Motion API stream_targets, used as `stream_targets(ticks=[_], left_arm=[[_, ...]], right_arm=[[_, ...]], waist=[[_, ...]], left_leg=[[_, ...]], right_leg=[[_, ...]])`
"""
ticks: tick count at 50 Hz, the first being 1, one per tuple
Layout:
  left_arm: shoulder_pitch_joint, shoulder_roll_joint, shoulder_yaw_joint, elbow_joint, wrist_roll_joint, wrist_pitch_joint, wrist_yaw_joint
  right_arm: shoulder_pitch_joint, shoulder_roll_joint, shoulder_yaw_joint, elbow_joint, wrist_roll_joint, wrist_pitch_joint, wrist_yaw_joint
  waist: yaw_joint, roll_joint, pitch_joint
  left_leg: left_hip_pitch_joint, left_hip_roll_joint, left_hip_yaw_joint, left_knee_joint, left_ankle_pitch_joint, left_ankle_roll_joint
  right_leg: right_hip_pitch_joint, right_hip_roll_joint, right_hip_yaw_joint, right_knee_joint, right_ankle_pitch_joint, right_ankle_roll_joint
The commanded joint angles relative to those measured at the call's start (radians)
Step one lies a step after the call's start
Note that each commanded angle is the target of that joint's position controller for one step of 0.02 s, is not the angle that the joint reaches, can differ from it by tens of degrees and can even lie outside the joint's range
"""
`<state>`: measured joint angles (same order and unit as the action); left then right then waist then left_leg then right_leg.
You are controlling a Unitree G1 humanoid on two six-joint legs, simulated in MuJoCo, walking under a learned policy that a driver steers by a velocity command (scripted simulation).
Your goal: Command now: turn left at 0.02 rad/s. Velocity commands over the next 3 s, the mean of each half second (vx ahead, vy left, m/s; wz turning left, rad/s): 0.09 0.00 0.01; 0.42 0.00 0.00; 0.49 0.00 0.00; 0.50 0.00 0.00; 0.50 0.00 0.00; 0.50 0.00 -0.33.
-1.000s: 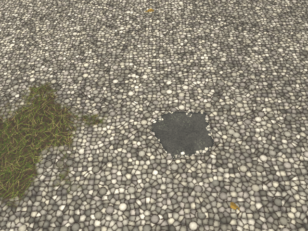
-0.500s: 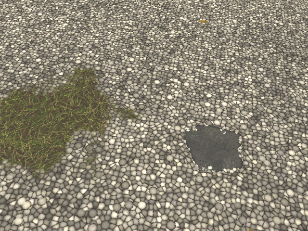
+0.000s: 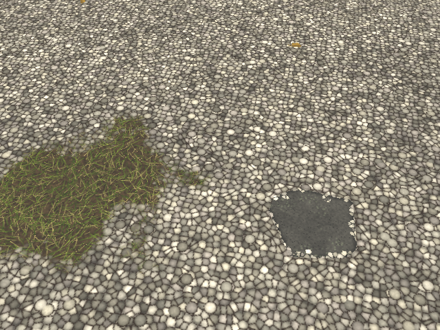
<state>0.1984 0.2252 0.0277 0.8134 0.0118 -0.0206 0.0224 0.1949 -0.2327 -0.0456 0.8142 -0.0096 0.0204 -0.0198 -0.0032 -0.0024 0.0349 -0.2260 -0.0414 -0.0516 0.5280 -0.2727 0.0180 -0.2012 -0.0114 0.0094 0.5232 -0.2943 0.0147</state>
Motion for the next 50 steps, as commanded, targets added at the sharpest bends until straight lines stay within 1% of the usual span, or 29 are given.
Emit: stream_targets(ticks=[1, 13, 14, 16, 18, 20, 22, 23, 24, 25, 26, 27, 28, 29, 30, 31, 32, 33, 34, 35, 39, 41, 43, 45, 46, 47, 48, 49, 50], left_arm=[[-0.006, 0.116, 0.027, -0.039, -0.002, -0.012, 0.004], [0.015, 0.106, 0.023, 0.063, -0.005, -0.008, 0.009], [0.033, 0.101, 0.022, 0.080, -0.006, -0.006, 0.010], [0.037, 0.122, 0.030, 0.088, -0.019, -0.001, 0.017], [0.051, 0.125, 0.029, 0.084, -0.029, -0.017, 0.020], [0.097, 0.144, 0.037, 0.099, -0.038, -0.045, 0.016], [0.150, 0.184, 0.051, 0.121, -0.039, -0.060, 0.007], [0.143, 0.199, 0.055, 0.120, -0.040, -0.060, 0.004], [0.126, 0.195, 0.053, 0.110, -0.042, -0.059, 0.001], [0.085, 0.196, 0.051, 0.097, -0.043, -0.057, -0.002], [0.020, 0.179, 0.045, 0.073, -0.045, -0.053, -0.006], [-0.059, 0.137, 0.032, 0.038, -0.046, -0.057, -0.008], [-0.093, 0.093, 0.022, 0.001, -0.038, -0.077, -0.009], [-0.085, 0.116, 0.027, -0.010, -0.036, -0.097, -0.008], [-0.047, 0.143, 0.034, 0.005, -0.053, -0.103, -0.017], [-0.024, 0.126, 0.030, 0.016, -0.064, -0.106, -0.026], [-0.046, 0.121, 0.029, 0.010, -0.059, -0.106, -0.032], [-0.077, 0.119, 0.032, 0.002, -0.048, -0.104, -0.037], [-0.093, 0.102, 0.030, -0.007, -0.041, -0.101, -0.044], [-0.104, 0.082, 0.024, -0.014, -0.035, -0.097, -0.053], [-0.275, 0.033, -0.004, -0.085, -0.030, -0.087, -0.061], [-0.306, 0.067, 0.001, -0.105, -0.039, -0.081, -0.060], [-0.317, 0.101, 0.009, -0.118, -0.043, -0.079, -0.061], [-0.257, 0.140, 0.028, -0.108, -0.040, -0.080, -0.062], [-0.170, 0.166, 0.043, -0.085, -0.040, -0.078, -0.059], [-0.013, 0.197, 0.064, -0.036, -0.043, -0.072, -0.052], [0.160, 0.240, 0.080, 0.005, -0.038, -0.066, -0.044], [0.251, 0.320, 0.094, 0.036, -0.014, -0.064, -0.048], [0.222, 0.232, 0.069, 0.037, -0.021, -0.065, -0.054]], right_arm=[[-0.016, -0.097, -0.023, -0.036, 0.002, -0.013, -0.007], [-0.005, -0.094, -0.023, 0.075, 0.006, -0.015, -0.019], [0.011, -0.089, -0.022, 0.092, 0.007, -0.014, -0.019], [0.025, -0.108, -0.031, 0.106, 0.020, -0.013, -0.022], [0.022, -0.101, -0.028, 0.102, 0.029, -0.036, -0.021], [0.006, -0.084, -0.025, 0.100, 0.036, -0.073, -0.010], [-0.032, -0.051, -0.019, 0.088, 0.039, -0.103, 0.006], [-0.037, -0.045, -0.017, 0.085, 0.042, -0.112, 0.013], [-0.033, -0.050, -0.018, 0.089, 0.041, -0.118, 0.017], [0.012, -0.044, -0.016, 0.105, 0.046, -0.122, 0.021], [0.104, -0.056, -0.023, 0.146, 0.046, -0.123, 0.022], [0.214, -0.107, -0.039, 0.191, 0.044, -0.126, 0.022], [0.352, -0.205, -0.069, 0.236, 0.047, -0.128, 0.022], [0.398, -0.212, -0.066, 0.234, 0.028, -0.132, 0.032], [0.345, -0.143, -0.043, 0.220, 0.010, -0.137, 0.034], [0.307, -0.118, -0.034, 0.203, 0.007, -0.138, 0.035], [0.283, -0.111, -0.027, 0.196, 0.013, -0.134, 0.037], [0.272, -0.088, -0.015, 0.195, 0.017, -0.125, 0.037], [0.277, -0.069, -0.006, 0.199, 0.017, -0.115, 0.034], [0.279, -0.065, -0.002, 0.199, 0.017, -0.106, 0.028], [0.257, -0.133, -0.004, 0.178, 0.012, -0.102, -0.003], [0.291, -0.164, -0.012, 0.191, 0.023, -0.110, -0.006], [0.292, -0.163, -0.017, 0.199, 0.034, -0.113, -0.005], [0.275, -0.177, -0.024, 0.195, 0.027, -0.105, -0.003], [0.264, -0.186, -0.029, 0.190, 0.018, -0.095, -0.001], [0.256, -0.175, -0.026, 0.184, 0.010, -0.083, 0.000], [0.258, -0.150, -0.013, 0.162, -0.002, -0.078, 0.001], [0.399, 0.008, 0.027, 0.152, 0.003, -0.095, 0.012], [0.365, -0.054, 0.017, 0.168, 0.025, -0.124, 0.022]], waist=[[0.004, 0.011, -0.033], [0.004, 0.002, -0.016], [0.004, 0.002, -0.036], [0.000, -0.008, 0.018], [0.005, -0.013, 0.098], [0.022, -0.042, 0.108], [0.033, -0.129, 0.085], [0.024, -0.163, 0.092], [0.014, -0.157, 0.100], [-0.021, -0.169, 0.105], [-0.069, -0.146, 0.090], [-0.116, -0.045, 0.077], [-0.143, 0.204, 0.034], [-0.153, 0.271, 0.010], [-0.103, 0.142, 0.025], [-0.075, 0.099, 0.024], [-0.065, 0.065, 0.040], [-0.059, 0.055, 0.050], [-0.054, 0.074, 0.048], [-0.051, 0.085, 0.047], [-0.069, 0.084, 0.101], [-0.066, 0.109, 0.112], [-0.045, 0.108, 0.117], [0.005, 0.116, 0.052], [0.053, 0.131, -0.019], [0.129, 0.125, -0.112], [0.192, 0.067, -0.227], [0.113, -0.234, -0.398], [0.127, -0.228, -0.396]], left_leg=[[0.022, 0.063, -0.070, -0.087, 0.152, 0.018], [0.043, 0.062, -0.058, -0.101, 0.171, 0.013], [0.049, 0.050, -0.046, -0.105, 0.069, 0.017], [-0.024, 0.022, -0.030, -0.087, -0.302, 0.044], [-0.116, 0.041, -0.057, -0.086, -0.443, 0.070], [-0.172, 0.050, -0.054, -0.032, -0.361, 0.072], [-0.224, 0.016, 0.027, 0.091, -0.198, 0.053], [-0.221, 0.019, 0.056, 0.122, -0.144, 0.055], [-0.179, 0.026, 0.055, 0.105, -0.145, 0.069], [-0.089, 0.027, 0.060, 0.025, -0.144, 0.084], [0.077, 0.027, 0.049, -0.067, -0.097, 0.093], [0.197, 0.079, -0.075, -0.136, -0.106, 0.116], [0.406, 0.228, -0.361, -0.247, -0.073, 0.194], [0.508, 0.378, -0.597, -0.298, 0.098, 0.277], [0.510, 0.388, -0.541, -0.266, 0.175, 0.278], [0.511, 0.368, -0.461, -0.267, 0.206, 0.258], [0.500, 0.351, -0.381, -0.285, 0.257, 0.235], [0.471, 0.327, -0.304, -0.302, 0.334, 0.205], [0.428, 0.296, -0.244, -0.322, 0.373, 0.185], [0.384, 0.272, -0.197, -0.343, 0.395, 0.180], [0.125, 0.197, -0.064, -0.442, 0.335, 0.162], [0.122, 0.227, -0.065, -0.474, 0.306, 0.161], [0.196, 0.261, -0.055, -0.452, 0.361, 0.146], [0.286, 0.280, -0.035, -0.340, 0.636, 0.119], [0.309, 0.273, -0.017, -0.221, 0.817, 0.104], [0.270, 0.235, 0.012, -0.028, 0.910, 0.081], [0.061, 0.197, 0.023, 0.251, 0.695, 0.057], [-0.295, -0.003, 0.035, 0.667, 0.019, -0.006], [-0.400, -0.008, -0.095, 0.824, -0.263, 0.013]], right_leg=[[-0.018, -0.045, 0.049, -0.091, 0.135, -0.020], [-0.013, -0.028, 0.037, -0.114, 0.134, -0.020], [-0.006, -0.015, 0.025, -0.118, 0.035, -0.024], [-0.067, -0.001, 0.031, -0.108, -0.288, -0.059], [-0.120, -0.037, 0.097, -0.130, -0.449, -0.103], [-0.073, -0.099, 0.197, -0.162, -0.448, -0.149], [0.016, -0.209, 0.372, -0.269, -0.462, -0.215], [0.017, -0.264, 0.444, -0.315, -0.451, -0.245], [-0.018, -0.271, 0.450, -0.328, -0.421, -0.250], [-0.074, -0.253, 0.412, -0.306, -0.374, -0.233], [-0.162, -0.194, 0.322, -0.257, -0.289, -0.192], [-0.255, -0.095, 0.172, -0.098, -0.129, -0.127], [-0.440, 0.041, -0.021, 0.243, -0.004, -0.049], [-0.614, 0.064, 0.014, 0.490, -0.220, -0.031], [-0.685, 0.014, 0.073, 0.627, -0.238, -0.052], [-0.725, -0.019, 0.079, 0.676, -0.170, -0.072], [-0.762, -0.053, 0.058, 0.673, -0.103, -0.081], [-0.756, -0.083, 0.041, 0.637, -0.045, -0.080], [-0.717, -0.095, 0.018, 0.599, -0.004, -0.070], [-0.681, -0.094, -0.007, 0.553, 0.041, -0.054], [-0.431, -0.038, -0.077, 0.182, 0.267, -0.008], [-0.351, -0.019, -0.067, 0.086, 0.326, -0.018], [-0.340, -0.019, -0.041, 0.019, 0.339, -0.047], [-0.257, 0.007, -0.044, 0.010, 0.300, -0.083], [-0.151, 0.034, -0.061, 0.027, 0.260, -0.105], [0.038, 0.058, -0.082, 0.025, 0.241, -0.133], [0.333, -0.070, 0.062, 0.054, 0.199, -0.183], [0.638, -0.339, 0.578, -0.081, -0.102, -0.350], [0.589, -0.362, 0.810, -0.266, -0.238, -0.352]])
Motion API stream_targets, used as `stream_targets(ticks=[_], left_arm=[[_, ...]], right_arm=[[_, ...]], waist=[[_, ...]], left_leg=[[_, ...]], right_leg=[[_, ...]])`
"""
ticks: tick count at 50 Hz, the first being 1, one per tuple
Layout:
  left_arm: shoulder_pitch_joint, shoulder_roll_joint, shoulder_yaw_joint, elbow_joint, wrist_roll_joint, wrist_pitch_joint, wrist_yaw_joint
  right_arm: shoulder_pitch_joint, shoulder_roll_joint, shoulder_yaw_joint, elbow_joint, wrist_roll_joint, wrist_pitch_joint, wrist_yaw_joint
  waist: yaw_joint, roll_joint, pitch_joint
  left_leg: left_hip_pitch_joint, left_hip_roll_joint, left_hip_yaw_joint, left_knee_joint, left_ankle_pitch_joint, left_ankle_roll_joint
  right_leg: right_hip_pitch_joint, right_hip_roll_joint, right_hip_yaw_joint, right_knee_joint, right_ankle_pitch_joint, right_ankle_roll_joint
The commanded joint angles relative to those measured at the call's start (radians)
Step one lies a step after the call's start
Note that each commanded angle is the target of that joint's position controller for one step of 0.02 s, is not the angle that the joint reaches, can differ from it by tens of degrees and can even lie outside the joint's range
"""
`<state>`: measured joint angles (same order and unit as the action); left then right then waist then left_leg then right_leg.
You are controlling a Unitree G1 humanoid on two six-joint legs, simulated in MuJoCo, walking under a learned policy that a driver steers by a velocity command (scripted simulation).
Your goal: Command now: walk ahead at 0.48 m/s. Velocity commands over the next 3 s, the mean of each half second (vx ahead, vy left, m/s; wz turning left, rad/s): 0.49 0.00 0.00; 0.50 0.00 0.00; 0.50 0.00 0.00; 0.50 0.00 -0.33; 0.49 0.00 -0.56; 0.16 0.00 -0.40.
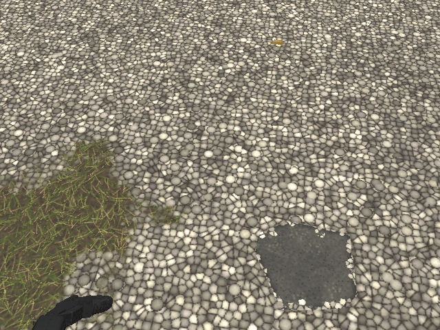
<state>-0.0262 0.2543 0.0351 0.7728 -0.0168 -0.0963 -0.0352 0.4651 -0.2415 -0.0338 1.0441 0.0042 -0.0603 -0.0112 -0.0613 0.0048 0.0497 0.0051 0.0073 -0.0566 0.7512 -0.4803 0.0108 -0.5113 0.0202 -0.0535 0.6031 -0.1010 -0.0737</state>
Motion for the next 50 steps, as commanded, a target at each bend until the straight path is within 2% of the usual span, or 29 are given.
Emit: stream_targets(ticks=[1, 2, 3, 4, 6, 7, 9, 11, 15, 19, 21, 23, 24, 25, 26, 27, 28, 29, 30, 31, 32, 34, 36, 38, 42, 44, 46, 49, 50], left_arm=[[0.339, 0.162, 0.047, 0.066, 0.002, 0.005, 0.003], [0.252, 0.137, 0.039, 0.047, 0.006, -0.002, 0.002], [0.194, 0.118, 0.033, 0.042, 0.019, -0.009, -0.004], [0.162, 0.094, 0.025, 0.042, 0.029, -0.017, -0.007], [0.164, 0.088, 0.023, 0.059, 0.024, -0.023, -0.011], [0.182, 0.096, 0.024, 0.071, 0.021, -0.026, -0.008], [0.222, 0.131, 0.032, 0.090, 0.023, -0.027, 0.006], [0.266, 0.148, 0.035, 0.105, 0.020, -0.021, 0.021], [0.342, 0.167, 0.037, 0.132, 0.006, -0.010, 0.037], [0.422, 0.173, 0.039, 0.172, -0.002, 0.010, 0.038], [0.433, 0.181, 0.044, 0.181, -0.003, 0.022, 0.039], [0.416, 0.196, 0.050, 0.178, -0.003, 0.034, 0.041], [0.393, 0.199, 0.050, 0.172, -0.002, 0.039, 0.041], [0.392, 0.171, 0.038, 0.164, 0.006, 0.042, 0.041], [0.404, 0.124, 0.016, 0.131, 0.031, 0.038, 0.043], [0.519, 0.004, -0.015, 0.133, 0.017, 0.012, 0.030], [0.442, 0.132, 0.011, 0.140, -0.010, -0.010, 0.028], [0.351, 0.173, 0.024, 0.112, -0.031, -0.024, 0.025], [0.312, 0.162, 0.023, 0.107, -0.025, -0.026, 0.031], [0.289, 0.153, 0.028, 0.105, -0.008, -0.021, 0.035], [0.306, 0.136, 0.029, 0.106, -0.003, -0.010, 0.034], [0.325, 0.096, 0.024, 0.110, 0.000, 0.011, 0.034], [0.276, 0.089, 0.023, 0.088, 0.008, 0.022, 0.037], [0.205, 0.086, 0.022, 0.062, 0.014, 0.022, 0.036], [0.064, 0.062, 0.011, 0.024, 0.009, 0.011, 0.024], [0.007, 0.064, 0.008, 0.006, 0.003, 0.008, 0.016], [-0.032, 0.074, 0.009, -0.015, -0.001, 0.004, 0.006], [-0.019, 0.104, 0.018, -0.025, -0.001, -0.004, -0.009], [0.029, 0.122, 0.027, -0.014, 0.000, -0.005, -0.010]], right_arm=[[-0.013, -0.120, -0.017, -0.105, 0.041, -0.060, 0.019], [-0.090, -0.136, -0.018, -0.126, 0.044, -0.067, 0.014], [-0.119, -0.129, -0.024, -0.133, 0.032, -0.064, 0.006], [-0.098, -0.116, -0.029, -0.127, 0.020, -0.050, 0.000], [-0.068, -0.075, -0.025, -0.121, 0.013, -0.024, -0.004], [-0.086, -0.075, -0.026, -0.131, 0.009, -0.016, -0.007], [-0.174, -0.093, -0.032, -0.168, 0.000, -0.012, -0.011], [-0.254, -0.095, -0.033, -0.196, -0.007, -0.017, -0.009], [-0.401, -0.069, -0.021, -0.237, 0.001, -0.032, 0.007], [-0.513, -0.073, -0.012, -0.283, 0.013, -0.040, 0.029], [-0.534, -0.089, -0.013, -0.304, 0.015, -0.046, 0.041], [-0.486, -0.119, -0.022, -0.302, 0.017, -0.051, 0.048], [-0.398, -0.146, -0.037, -0.280, 0.016, -0.053, 0.046], [-0.229, -0.199, -0.064, -0.228, 0.013, -0.054, 0.039], [-0.033, -0.285, -0.086, -0.193, 0.001, -0.050, 0.029], [0.000, -0.326, -0.093, -0.167, 0.000, -0.042, 0.037], [-0.031, -0.214, -0.063, -0.182, 0.006, -0.044, 0.038], [-0.116, -0.176, -0.050, -0.200, 0.004, -0.046, 0.035], [-0.191, -0.160, -0.043, -0.216, -0.001, -0.046, 0.035], [-0.234, -0.134, -0.037, -0.223, -0.005, -0.047, 0.038], [-0.249, -0.119, -0.031, -0.221, -0.015, -0.049, 0.039], [-0.241, -0.123, -0.033, -0.208, -0.009, -0.055, 0.041], [-0.220, -0.151, -0.040, -0.192, -0.006, -0.057, 0.034], [-0.191, -0.162, -0.043, -0.176, -0.005, -0.051, 0.023], [-0.137, -0.175, -0.044, -0.148, 0.004, -0.042, 0.010], [-0.095, -0.182, -0.046, -0.126, 0.010, -0.037, 0.008], [-0.072, -0.185, -0.049, -0.107, 0.014, -0.026, 0.006], [-0.083, -0.199, -0.059, -0.099, 0.017, -0.009, -0.001], [-0.099, -0.207, -0.061, -0.103, 0.016, -0.004, -0.002]], waist=[[0.160, -0.184, -0.212], [0.130, -0.081, -0.125], [0.092, -0.034, -0.072], [0.052, -0.054, -0.066], [0.024, -0.076, -0.054], [0.022, -0.074, -0.035], [0.034, -0.057, -0.001], [0.056, -0.039, 0.009], [0.110, -0.037, 0.020], [0.147, -0.036, 0.043], [0.139, -0.046, 0.039], [0.100, -0.074, 0.005], [0.045, -0.080, -0.049], [-0.027, -0.064, -0.162], [-0.083, 0.068, -0.334], [-0.010, 0.332, -0.428], [-0.048, 0.193, -0.356], [-0.034, 0.146, -0.223], [-0.002, 0.063, -0.158], [0.021, 0.043, -0.103], [0.051, 0.067, -0.096], [0.073, 0.068, -0.080], [0.074, 0.052, -0.047], [0.058, 0.044, -0.025], [0.015, 0.051, 0.006], [-0.005, 0.051, 0.021], [-0.006, 0.053, 0.034], [0.027, 0.064, 0.013], [0.057, 0.078, -0.018]], left_leg=[[-0.727, 0.002, -0.070, 0.649, 0.003, 0.039], [-0.696, 0.059, -0.047, 0.609, 0.098, 0.051], [-0.648, 0.098, -0.032, 0.542, 0.165, 0.050], [-0.576, 0.132, -0.043, 0.491, 0.203, 0.051], [-0.522, 0.146, -0.031, 0.431, 0.215, 0.038], [-0.538, 0.151, -0.023, 0.396, 0.235, 0.027], [-0.622, 0.162, -0.018, 0.291, 0.325, 0.004], [-0.680, 0.161, -0.014, 0.162, 0.444, -0.013], [-0.635, 0.115, 0.032, -0.088, 0.609, -0.022], [-0.655, 0.091, 0.037, -0.202, 0.571, -0.012], [-0.654, 0.082, 0.033, -0.241, 0.493, 0.011], [-0.561, 0.055, 0.054, -0.265, 0.412, 0.039], [-0.428, 0.023, 0.084, -0.292, 0.398, 0.062], [-0.182, 0.020, 0.083, -0.284, 0.414, 0.098], [0.133, 0.227, -0.157, -0.251, 0.438, 0.172], [0.414, 0.402, -0.618, -0.386, 0.226, 0.321], [0.367, 0.369, -0.618, -0.443, 0.131, 0.281], [0.241, 0.337, -0.462, -0.459, 0.196, 0.238], [0.108, 0.299, -0.355, -0.484, 0.312, 0.220], [0.006, 0.262, -0.279, -0.517, 0.390, 0.213], [-0.058, 0.240, -0.230, -0.546, 0.431, 0.207], [-0.119, 0.220, -0.168, -0.591, 0.496, 0.221], [-0.140, 0.219, -0.120, -0.622, 0.546, 0.233], [-0.131, 0.207, -0.080, -0.638, 0.563, 0.227], [-0.137, 0.166, 0.003, -0.655, 0.521, 0.190], [-0.090, 0.186, 0.002, -0.647, 0.499, 0.188], [-0.011, 0.223, -0.007, -0.616, 0.513, 0.181], [0.080, 0.262, -0.017, -0.540, 0.619, 0.157], [0.088, 0.257, -0.009, -0.481, 0.748, 0.146]], right_leg=[[0.736, -0.372, 0.729, -0.366, -0.435, -0.214], [0.567, -0.336, 0.584, -0.387, -0.331, -0.187], [0.424, -0.298, 0.473, -0.412, -0.209, -0.170], [0.340, -0.256, 0.387, -0.436, -0.136, -0.153], [0.252, -0.230, 0.311, -0.481, -0.092, -0.166], [0.230, -0.225, 0.281, -0.501, -0.080, -0.174], [0.239, -0.226, 0.254, -0.528, -0.064, -0.185], [0.285, -0.222, 0.227, -0.533, -0.027, -0.176], [0.332, -0.194, 0.148, -0.525, 0.016, -0.138], [0.468, -0.236, 0.147, -0.471, 0.041, -0.134], [0.542, -0.269, 0.161, -0.423, 0.086, -0.123], [0.579, -0.283, 0.165, -0.352, 0.232, -0.104], [0.573, -0.256, 0.137, -0.244, 0.404, -0.085], [0.499, -0.197, 0.092, -0.042, 0.476, -0.057], [0.287, -0.125, 0.037, 0.295, 0.201, -0.018], [-0.104, 0.056, 0.069, 0.585, -0.448, 0.037], [-0.215, -0.001, 0.186, 0.687, -0.474, 0.020], [-0.263, -0.052, 0.165, 0.686, -0.375, 0.004], [-0.223, -0.104, 0.135, 0.643, -0.282, 0.010], [-0.191, -0.133, 0.127, 0.584, -0.224, 0.020], [-0.132, -0.156, 0.131, 0.553, -0.184, 0.026], [-0.098, -0.165, 0.117, 0.504, -0.158, 0.044], [-0.144, -0.171, 0.109, 0.424, -0.097, 0.067], [-0.183, -0.170, 0.103, 0.302, 0.003, 0.083], [-0.115, -0.127, 0.058, 0.048, 0.195, 0.080], [-0.110, -0.112, 0.054, -0.013, 0.211, 0.074], [-0.136, -0.110, 0.070, -0.055, 0.179, 0.055], [-0.095, -0.094, 0.067, -0.093, 0.074, 0.017], [-0.014, -0.069, 0.044, -0.099, 0.039, 0.002]])
Over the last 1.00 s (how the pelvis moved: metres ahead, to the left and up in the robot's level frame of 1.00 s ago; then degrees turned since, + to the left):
0.26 -0.03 -0.02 0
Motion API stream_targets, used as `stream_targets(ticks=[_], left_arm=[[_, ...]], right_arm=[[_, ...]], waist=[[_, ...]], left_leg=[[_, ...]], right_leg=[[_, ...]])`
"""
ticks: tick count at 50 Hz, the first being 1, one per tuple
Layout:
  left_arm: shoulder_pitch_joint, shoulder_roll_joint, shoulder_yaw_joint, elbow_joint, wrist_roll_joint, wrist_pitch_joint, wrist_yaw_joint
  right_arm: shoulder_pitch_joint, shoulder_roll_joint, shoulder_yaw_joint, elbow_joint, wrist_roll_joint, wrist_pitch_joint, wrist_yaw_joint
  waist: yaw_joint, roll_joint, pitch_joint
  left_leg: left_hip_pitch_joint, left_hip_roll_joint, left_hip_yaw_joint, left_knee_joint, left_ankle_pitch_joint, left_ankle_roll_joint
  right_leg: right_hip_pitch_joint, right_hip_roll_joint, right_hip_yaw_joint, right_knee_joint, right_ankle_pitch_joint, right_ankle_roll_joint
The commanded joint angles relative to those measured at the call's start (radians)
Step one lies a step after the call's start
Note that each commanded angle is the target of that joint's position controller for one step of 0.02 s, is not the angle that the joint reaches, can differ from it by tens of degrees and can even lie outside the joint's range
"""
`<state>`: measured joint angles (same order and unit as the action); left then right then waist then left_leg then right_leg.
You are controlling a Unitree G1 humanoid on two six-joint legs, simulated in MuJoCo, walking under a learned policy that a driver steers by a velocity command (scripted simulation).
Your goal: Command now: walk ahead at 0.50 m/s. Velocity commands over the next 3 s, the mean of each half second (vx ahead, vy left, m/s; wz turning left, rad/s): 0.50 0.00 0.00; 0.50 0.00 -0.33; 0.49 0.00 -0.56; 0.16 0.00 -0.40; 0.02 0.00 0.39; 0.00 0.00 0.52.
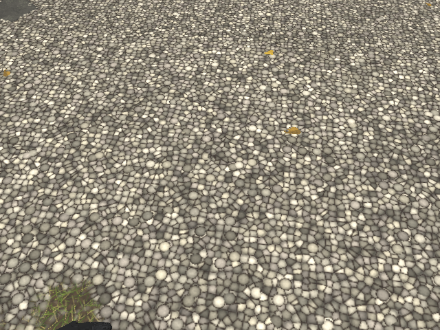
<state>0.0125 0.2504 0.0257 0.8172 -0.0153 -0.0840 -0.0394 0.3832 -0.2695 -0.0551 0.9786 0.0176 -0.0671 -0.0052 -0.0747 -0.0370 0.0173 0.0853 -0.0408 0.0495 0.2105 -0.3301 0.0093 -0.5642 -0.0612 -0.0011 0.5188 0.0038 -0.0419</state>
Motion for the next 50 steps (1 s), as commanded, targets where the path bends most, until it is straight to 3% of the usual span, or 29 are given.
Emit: stream_targets(ticks=[1, 2, 3, 4, 5, 6, 7, 8, 10, 12, 15, 19, 23, 26, 28, 29, 30, 31, 32, 33, 34, 35, 36, 38, 41, 46, 50], left_arm=[[0.101, 0.153, 0.054, -0.026, 0.000, -0.018, -0.002], [0.274, 0.204, 0.079, 0.027, 0.003, -0.016, 0.006], [0.411, 0.305, 0.103, 0.051, 0.023, -0.011, 0.014], [0.439, 0.278, 0.093, 0.063, 0.012, -0.007, 0.007], [0.380, 0.206, 0.071, 0.054, 0.001, -0.011, 0.007], [0.291, 0.174, 0.061, 0.034, 0.002, -0.013, 0.010], [0.222, 0.147, 0.052, 0.022, 0.010, -0.014, 0.009], [0.182, 0.118, 0.044, 0.017, 0.021, -0.018, 0.006], [0.174, 0.106, 0.042, 0.026, 0.026, -0.025, 0.003], [0.199, 0.131, 0.048, 0.045, 0.021, -0.031, 0.009], [0.253, 0.153, 0.052, 0.072, 0.018, -0.025, 0.028], [0.312, 0.161, 0.050, 0.099, 0.009, -0.016, 0.041], [0.391, 0.165, 0.053, 0.142, 0.002, 0.002, 0.044], [0.404, 0.177, 0.060, 0.158, -0.001, 0.019, 0.050], [0.382, 0.191, 0.066, 0.155, -0.003, 0.027, 0.052], [0.355, 0.190, 0.064, 0.148, -0.004, 0.032, 0.052], [0.343, 0.162, 0.051, 0.132, 0.004, 0.032, 0.051], [0.423, 0.065, 0.022, 0.105, 0.017, 0.016, 0.044], [0.462, 0.038, 0.012, 0.124, -0.003, -0.004, 0.039], [0.379, 0.156, 0.045, 0.111, -0.033, -0.015, 0.038], [0.306, 0.166, 0.050, 0.089, -0.042, -0.018, 0.040], [0.274, 0.147, 0.052, 0.085, -0.034, -0.012, 0.047], [0.282, 0.134, 0.061, 0.091, -0.024, 0.003, 0.052], [0.327, 0.075, 0.058, 0.101, -0.022, 0.032, 0.051], [0.279, 0.067, 0.064, 0.064, -0.016, 0.055, 0.054], [0.134, 0.048, 0.056, 0.008, -0.004, 0.041, 0.025], [0.006, 0.040, 0.045, -0.057, -0.003, 0.041, -0.001]], right_arm=[[-0.036, -0.176, -0.038, -0.041, 0.000, 0.010, -0.009], [-0.028, -0.147, -0.025, -0.052, -0.009, 0.015, -0.011], [0.071, -0.056, 0.005, -0.077, -0.024, 0.002, -0.004], [0.109, -0.013, 0.021, -0.059, -0.016, -0.022, 0.003], [0.012, -0.124, -0.007, -0.074, 0.015, -0.041, 0.010], [-0.067, -0.146, -0.013, -0.098, 0.027, -0.051, 0.009], [-0.105, -0.142, -0.016, -0.103, 0.018, -0.051, 0.002], [-0.108, -0.131, -0.022, -0.101, 0.005, -0.042, -0.003], [-0.069, -0.085, -0.018, -0.091, -0.001, -0.019, -0.005], [-0.094, -0.075, -0.019, -0.103, -0.006, -0.005, -0.008], [-0.196, -0.074, -0.021, -0.140, -0.016, -0.006, -0.008], [-0.329, -0.044, -0.009, -0.177, -0.010, -0.018, 0.006], [-0.442, -0.041, 0.001, -0.219, -0.001, -0.027, 0.027], [-0.473, -0.056, 0.000, -0.246, 0.002, -0.036, 0.046], [-0.402, -0.094, -0.016, -0.236, 0.000, -0.041, 0.047], [-0.281, -0.126, -0.035, -0.203, -0.002, -0.044, 0.042], [-0.097, -0.182, -0.059, -0.154, -0.012, -0.045, 0.031], [0.049, -0.282, -0.084, -0.131, -0.033, -0.041, 0.020], [0.068, -0.228, -0.068, -0.119, -0.022, -0.033, 0.020], [0.001, -0.159, -0.046, -0.129, -0.015, -0.033, 0.017], [-0.079, -0.123, -0.036, -0.143, -0.015, -0.033, 0.013], [-0.145, -0.091, -0.026, -0.145, -0.018, -0.038, 0.016], [-0.190, -0.062, -0.018, -0.146, -0.024, -0.045, 0.019], [-0.218, -0.057, -0.020, -0.134, -0.033, -0.052, 0.022], [-0.210, -0.091, -0.032, -0.116, -0.039, -0.058, 0.011], [-0.173, -0.127, -0.042, -0.100, -0.033, -0.047, -0.013], [-0.096, -0.154, -0.054, -0.076, -0.015, -0.023, -0.020]], waist=[[0.132, 0.119, -0.050], [0.198, 0.089, -0.167], [0.183, -0.107, -0.328], [0.174, -0.239, -0.410], [0.183, -0.147, -0.276], [0.161, -0.094, -0.155], [0.132, -0.032, -0.086], [0.100, -0.033, -0.045], [0.064, -0.055, -0.043], [0.057, -0.036, -0.020], [0.081, -0.011, 0.008], [0.125, -0.014, 0.036], [0.162, -0.007, 0.070], [0.147, -0.018, 0.068], [0.092, -0.042, 0.021], [0.022, -0.043, -0.051], [-0.054, -0.023, -0.181], [-0.050, 0.162, -0.354], [-0.044, 0.299, -0.461], [-0.049, 0.204, -0.304], [-0.025, 0.165, -0.178], [0.007, 0.113, -0.092], [0.041, 0.128, -0.047], [0.081, 0.141, -0.018], [0.094, 0.109, 0.020], [0.057, 0.081, 0.047], [0.011, 0.062, 0.085]], left_leg=[[-0.011, 0.269, -0.083, 0.194, 0.745, 0.128], [-0.120, 0.212, -0.044, 0.411, 0.715, 0.097], [-0.477, 0.089, 0.002, 0.799, 0.355, 0.035], [-0.705, -0.029, -0.112, 1.007, -0.260, 0.014], [-0.818, 0.035, -0.173, 1.100, -0.237, 0.034], [-0.844, 0.091, -0.142, 1.080, -0.134, 0.050], [-0.804, 0.137, -0.121, 1.026, -0.041, 0.049], [-0.747, 0.169, -0.122, 0.969, 0.020, 0.045], [-0.664, 0.191, -0.121, 0.918, 0.072, 0.033], [-0.694, 0.198, -0.112, 0.855, 0.127, 0.015], [-0.782, 0.199, -0.107, 0.690, 0.275, -0.011], [-0.742, 0.160, -0.065, 0.455, 0.448, -0.012], [-0.773, 0.134, -0.054, 0.340, 0.431, 0.002], [-0.774, 0.118, -0.055, 0.294, 0.334, 0.034], [-0.624, 0.076, -0.034, 0.271, 0.260, 0.059], [-0.446, 0.046, -0.009, 0.242, 0.275, 0.082], [-0.144, 0.100, -0.058, 0.286, 0.316, 0.123], [0.282, 0.368, -0.418, 0.295, 0.268, 0.243], [0.383, 0.489, -0.744, 0.147, 0.139, 0.323], [0.252, 0.449, -0.631, 0.109, 0.055, 0.266], [0.099, 0.413, -0.480, 0.078, 0.063, 0.221], [-0.051, 0.371, -0.374, 0.027, 0.102, 0.196], [-0.147, 0.332, -0.284, -0.013, 0.141, 0.172], [-0.256, 0.308, -0.182, -0.068, 0.198, 0.168], [-0.273, 0.306, -0.069, -0.102, 0.296, 0.180], [-0.217, 0.278, 0.082, -0.113, 0.368, 0.154], [-0.073, 0.323, 0.129, -0.076, 0.414, 0.148]], right_leg=[[0.195, 0.046, -0.040, -0.032, -0.070, -0.052], [0.454, 0.021, -0.013, -0.006, -0.052, -0.086], [0.850, -0.228, 0.361, -0.009, -0.117, -0.217], [0.976, -0.331, 0.725, -0.185, -0.291, -0.300], [0.880, -0.299, 0.648, -0.220, -0.390, -0.247], [0.731, -0.268, 0.510, -0.244, -0.349, -0.209], [0.589, -0.230, 0.405, -0.275, -0.264, -0.190], [0.484, -0.191, 0.326, -0.308, -0.185, -0.174], [0.399, -0.161, 0.250, -0.360, -0.111, -0.178], [0.379, -0.154, 0.193, -0.391, -0.035, -0.192], [0.423, -0.147, 0.142, -0.406, 0.046, -0.186], [0.445, -0.111, 0.066, -0.419, 0.035, -0.152], [0.573, -0.153, 0.067, -0.382, 0.053, -0.155], [0.676, -0.200, 0.080, -0.313, 0.158, -0.144], [0.680, -0.198, 0.096, -0.218, 0.370, -0.126], [0.648, -0.163, 0.077, -0.088, 0.498, -0.107], [0.501, -0.108, 0.049, 0.127, 0.425, -0.078], [0.123, 0.031, -0.009, 0.512, 0.013, -0.013], [-0.073, 0.120, 0.088, 0.731, -0.585, 0.006], [-0.157, 0.052, 0.146, 0.808, -0.556, -0.006], [-0.173, -0.003, 0.112, 0.791, -0.465, -0.013], [-0.137, -0.040, 0.097, 0.731, -0.390, -0.009], [-0.085, -0.069, 0.103, 0.677, -0.336, -0.008], [-0.008, -0.087, 0.100, 0.649, -0.289, 0.000], [-0.081, -0.094, 0.110, 0.578, -0.183, 0.016], [-0.092, -0.075, 0.046, 0.290, 0.050, 0.023], [-0.138, -0.060, -0.008, 0.163, 0.025, 0.001]])
Over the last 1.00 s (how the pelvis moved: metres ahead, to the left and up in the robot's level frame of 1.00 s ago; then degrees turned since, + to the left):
0.55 0.02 0.02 -1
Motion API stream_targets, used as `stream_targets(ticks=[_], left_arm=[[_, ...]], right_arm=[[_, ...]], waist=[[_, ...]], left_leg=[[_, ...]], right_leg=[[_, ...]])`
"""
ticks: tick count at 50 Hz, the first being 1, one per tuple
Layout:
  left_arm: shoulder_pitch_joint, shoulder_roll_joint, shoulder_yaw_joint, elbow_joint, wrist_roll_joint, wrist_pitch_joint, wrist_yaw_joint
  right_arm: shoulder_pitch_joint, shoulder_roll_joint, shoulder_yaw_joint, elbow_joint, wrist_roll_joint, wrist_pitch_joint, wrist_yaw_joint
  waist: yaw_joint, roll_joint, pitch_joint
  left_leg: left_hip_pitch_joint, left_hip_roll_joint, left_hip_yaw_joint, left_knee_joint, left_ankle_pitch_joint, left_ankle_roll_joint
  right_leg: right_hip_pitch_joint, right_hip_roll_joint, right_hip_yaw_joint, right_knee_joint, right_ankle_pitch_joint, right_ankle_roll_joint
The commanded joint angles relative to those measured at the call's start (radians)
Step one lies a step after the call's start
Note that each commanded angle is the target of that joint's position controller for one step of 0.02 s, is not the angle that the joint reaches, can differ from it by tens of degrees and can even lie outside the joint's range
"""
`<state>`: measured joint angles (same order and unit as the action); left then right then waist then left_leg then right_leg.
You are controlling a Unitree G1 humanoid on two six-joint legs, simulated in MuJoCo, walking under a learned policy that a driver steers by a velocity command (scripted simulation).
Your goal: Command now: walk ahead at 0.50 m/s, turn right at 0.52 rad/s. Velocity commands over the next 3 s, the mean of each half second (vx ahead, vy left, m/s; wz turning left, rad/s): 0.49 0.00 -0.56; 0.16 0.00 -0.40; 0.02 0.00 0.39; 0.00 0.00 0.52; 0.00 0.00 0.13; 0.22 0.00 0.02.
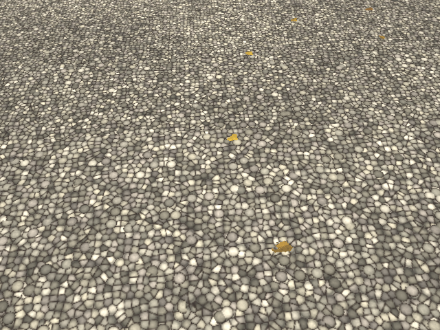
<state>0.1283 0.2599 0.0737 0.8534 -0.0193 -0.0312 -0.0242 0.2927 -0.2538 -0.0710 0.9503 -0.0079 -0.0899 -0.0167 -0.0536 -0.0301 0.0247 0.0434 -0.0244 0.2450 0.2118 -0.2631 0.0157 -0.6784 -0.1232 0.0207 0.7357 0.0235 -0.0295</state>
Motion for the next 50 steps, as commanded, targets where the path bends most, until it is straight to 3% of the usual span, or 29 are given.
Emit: stream_targets(ticks=[1, 4, 5, 6, 7, 8, 9, 10, 11, 12, 13, 16, 18, 22, 26, 29, 30, 31, 32, 33, 34, 35, 36, 38, 43, 47, 48, 49, 50], left_arm=[[-0.126, 0.034, -0.003, -0.110, -0.001, -0.010, -0.022], [-0.096, 0.073, 0.014, -0.137, -0.003, -0.005, -0.035], [-0.024, 0.101, 0.030, -0.128, -0.006, -0.002, -0.035], [0.114, 0.145, 0.056, -0.097, -0.010, -0.002, -0.031], [0.285, 0.225, 0.095, -0.052, -0.011, 0.004, -0.012], [0.290, 0.345, 0.116, -0.045, -0.021, 0.003, 0.001], [0.316, 0.292, 0.092, -0.083, -0.003, -0.014, -0.004], [0.286, 0.223, 0.072, -0.080, 0.008, -0.029, -0.007], [0.227, 0.187, 0.062, -0.088, 0.004, -0.039, -0.005], [0.144, 0.147, 0.050, -0.106, 0.001, -0.041, -0.004], [0.093, 0.120, 0.039, -0.126, 0.011, -0.043, 0.000], [0.096, 0.147, 0.042, -0.135, 0.007, -0.047, 0.016], [0.130, 0.177, 0.050, -0.129, 0.004, -0.047, 0.031], [0.181, 0.177, 0.051, -0.118, -0.001, -0.035, 0.042], [0.237, 0.170, 0.051, -0.096, -0.005, -0.010, 0.050], [0.187, 0.160, 0.049, -0.128, 0.000, 0.009, 0.065], [0.156, 0.139, 0.042, -0.150, 0.001, 0.008, 0.064], [0.150, 0.085, 0.022, -0.188, 0.019, 0.005, 0.063], [0.398, 0.035, 0.010, -0.173, 0.014, 0.001, 0.058], [0.457, 0.156, 0.024, -0.154, -0.007, 0.006, 0.051], [0.316, 0.210, 0.041, -0.162, -0.019, 0.022, 0.055], [0.222, 0.221, 0.047, -0.178, -0.015, 0.043, 0.063], [0.187, 0.216, 0.053, -0.189, -0.007, 0.062, 0.069], [0.203, 0.147, 0.041, -0.204, -0.007, 0.083, 0.068], [0.175, 0.068, 0.005, -0.222, 0.022, 0.063, 0.059], [0.179, 0.069, 0.001, -0.185, 0.033, 0.065, 0.042], [0.159, 0.093, 0.006, -0.193, 0.039, 0.064, 0.042], [0.151, 0.150, 0.015, -0.213, 0.049, 0.063, 0.049], [0.097, 0.231, 0.029, -0.235, 0.053, 0.068, 0.061]], right_arm=[[0.005, -0.176, -0.041, -0.044, 0.016, 0.008, -0.009], [-0.018, -0.210, -0.054, -0.054, 0.029, 0.030, -0.012], [-0.032, -0.223, -0.057, -0.060, 0.032, 0.039, -0.014], [-0.055, -0.226, -0.056, -0.068, 0.036, 0.046, -0.015], [-0.048, -0.208, -0.047, -0.081, 0.025, 0.043, -0.017], [0.039, -0.049, 0.000, -0.135, -0.018, 0.018, -0.002], [-0.033, -0.089, 0.003, -0.156, 0.021, -0.030, 0.013], [-0.145, -0.143, -0.011, -0.186, 0.062, -0.058, 0.023], [-0.161, -0.137, -0.007, -0.187, 0.056, -0.071, 0.021], [-0.156, -0.144, -0.014, -0.171, 0.028, -0.072, 0.013], [-0.136, -0.160, -0.024, -0.163, 0.014, -0.060, 0.011], [-0.135, -0.131, -0.024, -0.173, -0.002, -0.024, 0.010], [-0.207, -0.109, -0.016, -0.200, -0.008, -0.016, 0.006], [-0.342, -0.079, -0.001, -0.241, 0.003, -0.021, 0.020], [-0.386, -0.112, -0.009, -0.279, 0.003, -0.031, 0.032], [-0.292, -0.150, -0.024, -0.258, -0.001, -0.043, 0.035], [-0.213, -0.172, -0.031, -0.245, -0.015, -0.049, 0.030], [-0.087, -0.236, -0.043, -0.239, -0.039, -0.049, 0.022], [-0.057, -0.251, -0.039, -0.238, -0.048, -0.028, 0.023], [-0.069, -0.228, -0.041, -0.239, -0.003, -0.006, 0.027], [-0.124, -0.150, -0.023, -0.270, 0.001, 0.011, 0.017], [-0.179, -0.113, -0.007, -0.274, -0.006, 0.029, 0.010], [-0.216, -0.098, 0.001, -0.276, -0.011, 0.041, 0.008], [-0.248, -0.129, -0.008, -0.262, -0.024, 0.048, 0.005], [-0.241, -0.146, -0.013, -0.227, -0.007, 0.048, 0.010], [-0.245, -0.123, 0.007, -0.194, 0.021, 0.058, 0.039], [-0.216, -0.104, 0.018, -0.180, 0.025, 0.057, 0.045], [-0.182, -0.079, 0.031, -0.174, 0.010, 0.052, 0.053], [-0.120, -0.069, 0.032, -0.176, -0.004, 0.047, 0.062]], waist=[[-0.011, 0.059, 0.081], [0.039, 0.102, 0.029], [0.085, 0.117, -0.019], [0.166, 0.106, -0.091], [0.238, 0.037, -0.182], [0.124, -0.243, -0.245], [0.163, -0.151, -0.393], [0.188, -0.085, -0.266], [0.150, -0.025, -0.181], [0.103, 0.022, -0.120], [0.064, 0.010, -0.101], [0.036, 0.017, -0.066], [0.053, 0.011, -0.035], [0.110, -0.040, -0.008], [0.123, -0.068, -0.023], [0.064, -0.101, -0.075], [0.019, -0.088, -0.128], [-0.021, 0.033, -0.279], [0.078, 0.317, -0.441], [0.080, 0.288, -0.480], [0.037, 0.189, -0.343], [0.032, 0.117, -0.235], [0.045, 0.112, -0.158], [0.079, 0.169, -0.081], [0.079, 0.150, -0.181], [0.102, 0.145, -0.147], [0.101, 0.135, -0.123], [0.087, 0.073, -0.127], [0.017, -0.094, -0.116]], left_leg=[[0.011, 0.319, -0.059, -0.054, 0.383, 0.136], [0.077, 0.333, -0.021, 0.098, 0.757, 0.105], [0.073, 0.325, -0.009, 0.217, 0.904, 0.092], [0.021, 0.293, 0.015, 0.408, 0.945, 0.065], [-0.183, 0.251, 0.019, 0.690, 0.732, 0.016], [-0.651, 0.056, -0.034, 1.057, -0.190, -0.053], [-0.793, -0.014, -0.294, 1.201, -0.351, -0.042], [-0.893, 0.040, -0.329, 1.198, -0.262, -0.009], [-0.874, 0.088, -0.328, 1.118, -0.172, 0.012], [-0.799, 0.124, -0.329, 1.024, -0.117, 0.008], [-0.715, 0.147, -0.336, 0.964, -0.080, 0.003], [-0.647, 0.145, -0.312, 0.825, -0.023, -0.041], [-0.663, 0.125, -0.297, 0.687, 0.090, -0.069], [-0.579, 0.060, -0.282, 0.395, 0.343, -0.075], [-0.524, 0.003, -0.294, 0.272, 0.355, -0.051], [-0.425, -0.005, -0.301, 0.212, 0.303, -0.010], [-0.285, 0.036, -0.306, 0.171, 0.426, 0.022], [-0.004, 0.231, -0.460, 0.252, 0.743, 0.090], [0.289, 0.503, -0.792, 0.297, 1.031, 0.282], [0.272, 0.541, -0.907, 0.258, 0.715, 0.328], [0.159, 0.457, -0.764, 0.210, 0.502, 0.286], [0.015, 0.387, -0.629, 0.175, 0.395, 0.237], [-0.115, 0.338, -0.549, 0.144, 0.353, 0.217], [-0.301, 0.272, -0.411, 0.070, 0.318, 0.197], [-0.287, 0.285, -0.336, 0.075, 0.545, 0.245], [-0.363, 0.225, -0.330, 0.107, 0.205, 0.180], [-0.413, 0.197, -0.337, 0.122, 0.096, 0.128], [-0.474, 0.156, -0.333, 0.171, -0.020, 0.055], [-0.504, 0.065, -0.247, 0.263, -0.143, -0.006]], right_leg=[[-0.034, 0.008, -0.041, -0.071, -0.031, -0.022], [0.077, 0.078, -0.113, -0.089, -0.178, -0.071], [0.181, 0.119, -0.141, -0.087, -0.225, -0.094], [0.373, 0.167, -0.158, -0.147, -0.189, -0.127], [0.674, 0.140, -0.045, -0.190, -0.165, -0.174], [1.011, -0.122, 0.493, -0.257, -0.278, -0.351], [1.103, -0.218, 0.830, -0.437, -0.419, -0.421], [1.043, -0.197, 0.704, -0.466, -0.348, -0.360], [0.907, -0.157, 0.571, -0.455, -0.264, -0.320], [0.753, -0.115, 0.464, -0.459, -0.158, -0.291], [0.647, -0.088, 0.398, -0.477, -0.070, -0.278], [0.514, -0.053, 0.317, -0.520, 0.052, -0.278], [0.476, -0.025, 0.267, -0.530, 0.075, -0.263], [0.421, 0.039, 0.216, -0.514, -0.049, -0.197], [0.499, 0.033, 0.277, -0.371, 0.082, -0.147], [0.565, 0.040, 0.349, -0.208, 0.156, -0.106], [0.532, 0.094, 0.325, -0.089, 0.167, -0.067], [0.388, 0.162, 0.252, 0.182, -0.084, -0.017], [0.136, 0.289, 0.192, 0.474, -0.828, 0.039], [0.050, 0.189, 0.191, 0.618, -0.744, 0.061], [-0.018, 0.150, 0.145, 0.655, -0.649, 0.088], [-0.022, 0.118, 0.101, 0.620, -0.578, 0.100], [0.007, 0.093, 0.090, 0.584, -0.544, 0.106], [0.122, 0.078, 0.043, 0.464, -0.496, 0.102], [0.306, 0.079, 0.026, 0.137, -0.390, 0.077], [0.542, 0.121, -0.024, -0.232, -0.183, 0.045], [0.614, 0.113, -0.007, -0.321, -0.152, 0.023], [0.693, -0.001, 0.111, -0.351, -0.063, -0.015], [0.647, -0.140, 0.210, -0.350, -0.032, -0.088]])
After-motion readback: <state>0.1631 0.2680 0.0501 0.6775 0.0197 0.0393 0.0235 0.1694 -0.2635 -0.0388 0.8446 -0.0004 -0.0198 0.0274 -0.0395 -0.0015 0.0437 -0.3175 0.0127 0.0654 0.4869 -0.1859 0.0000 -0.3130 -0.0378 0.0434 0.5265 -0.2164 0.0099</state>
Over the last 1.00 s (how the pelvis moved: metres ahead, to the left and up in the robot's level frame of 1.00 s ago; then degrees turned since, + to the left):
0.55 0.00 0.01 -12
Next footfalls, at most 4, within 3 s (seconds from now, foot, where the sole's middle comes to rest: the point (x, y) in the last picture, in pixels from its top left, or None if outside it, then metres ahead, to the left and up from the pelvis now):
0.14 right None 0.25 -0.13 -0.78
0.62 left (229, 303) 0.57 -0.01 -0.78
0.98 right None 0.43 -0.24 -0.78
1.26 left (231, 316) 0.53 -0.02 -0.78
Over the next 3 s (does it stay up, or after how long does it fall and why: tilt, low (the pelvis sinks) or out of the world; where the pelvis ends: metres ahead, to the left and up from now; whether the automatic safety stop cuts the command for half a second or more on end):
stays up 0.56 -0.12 0.00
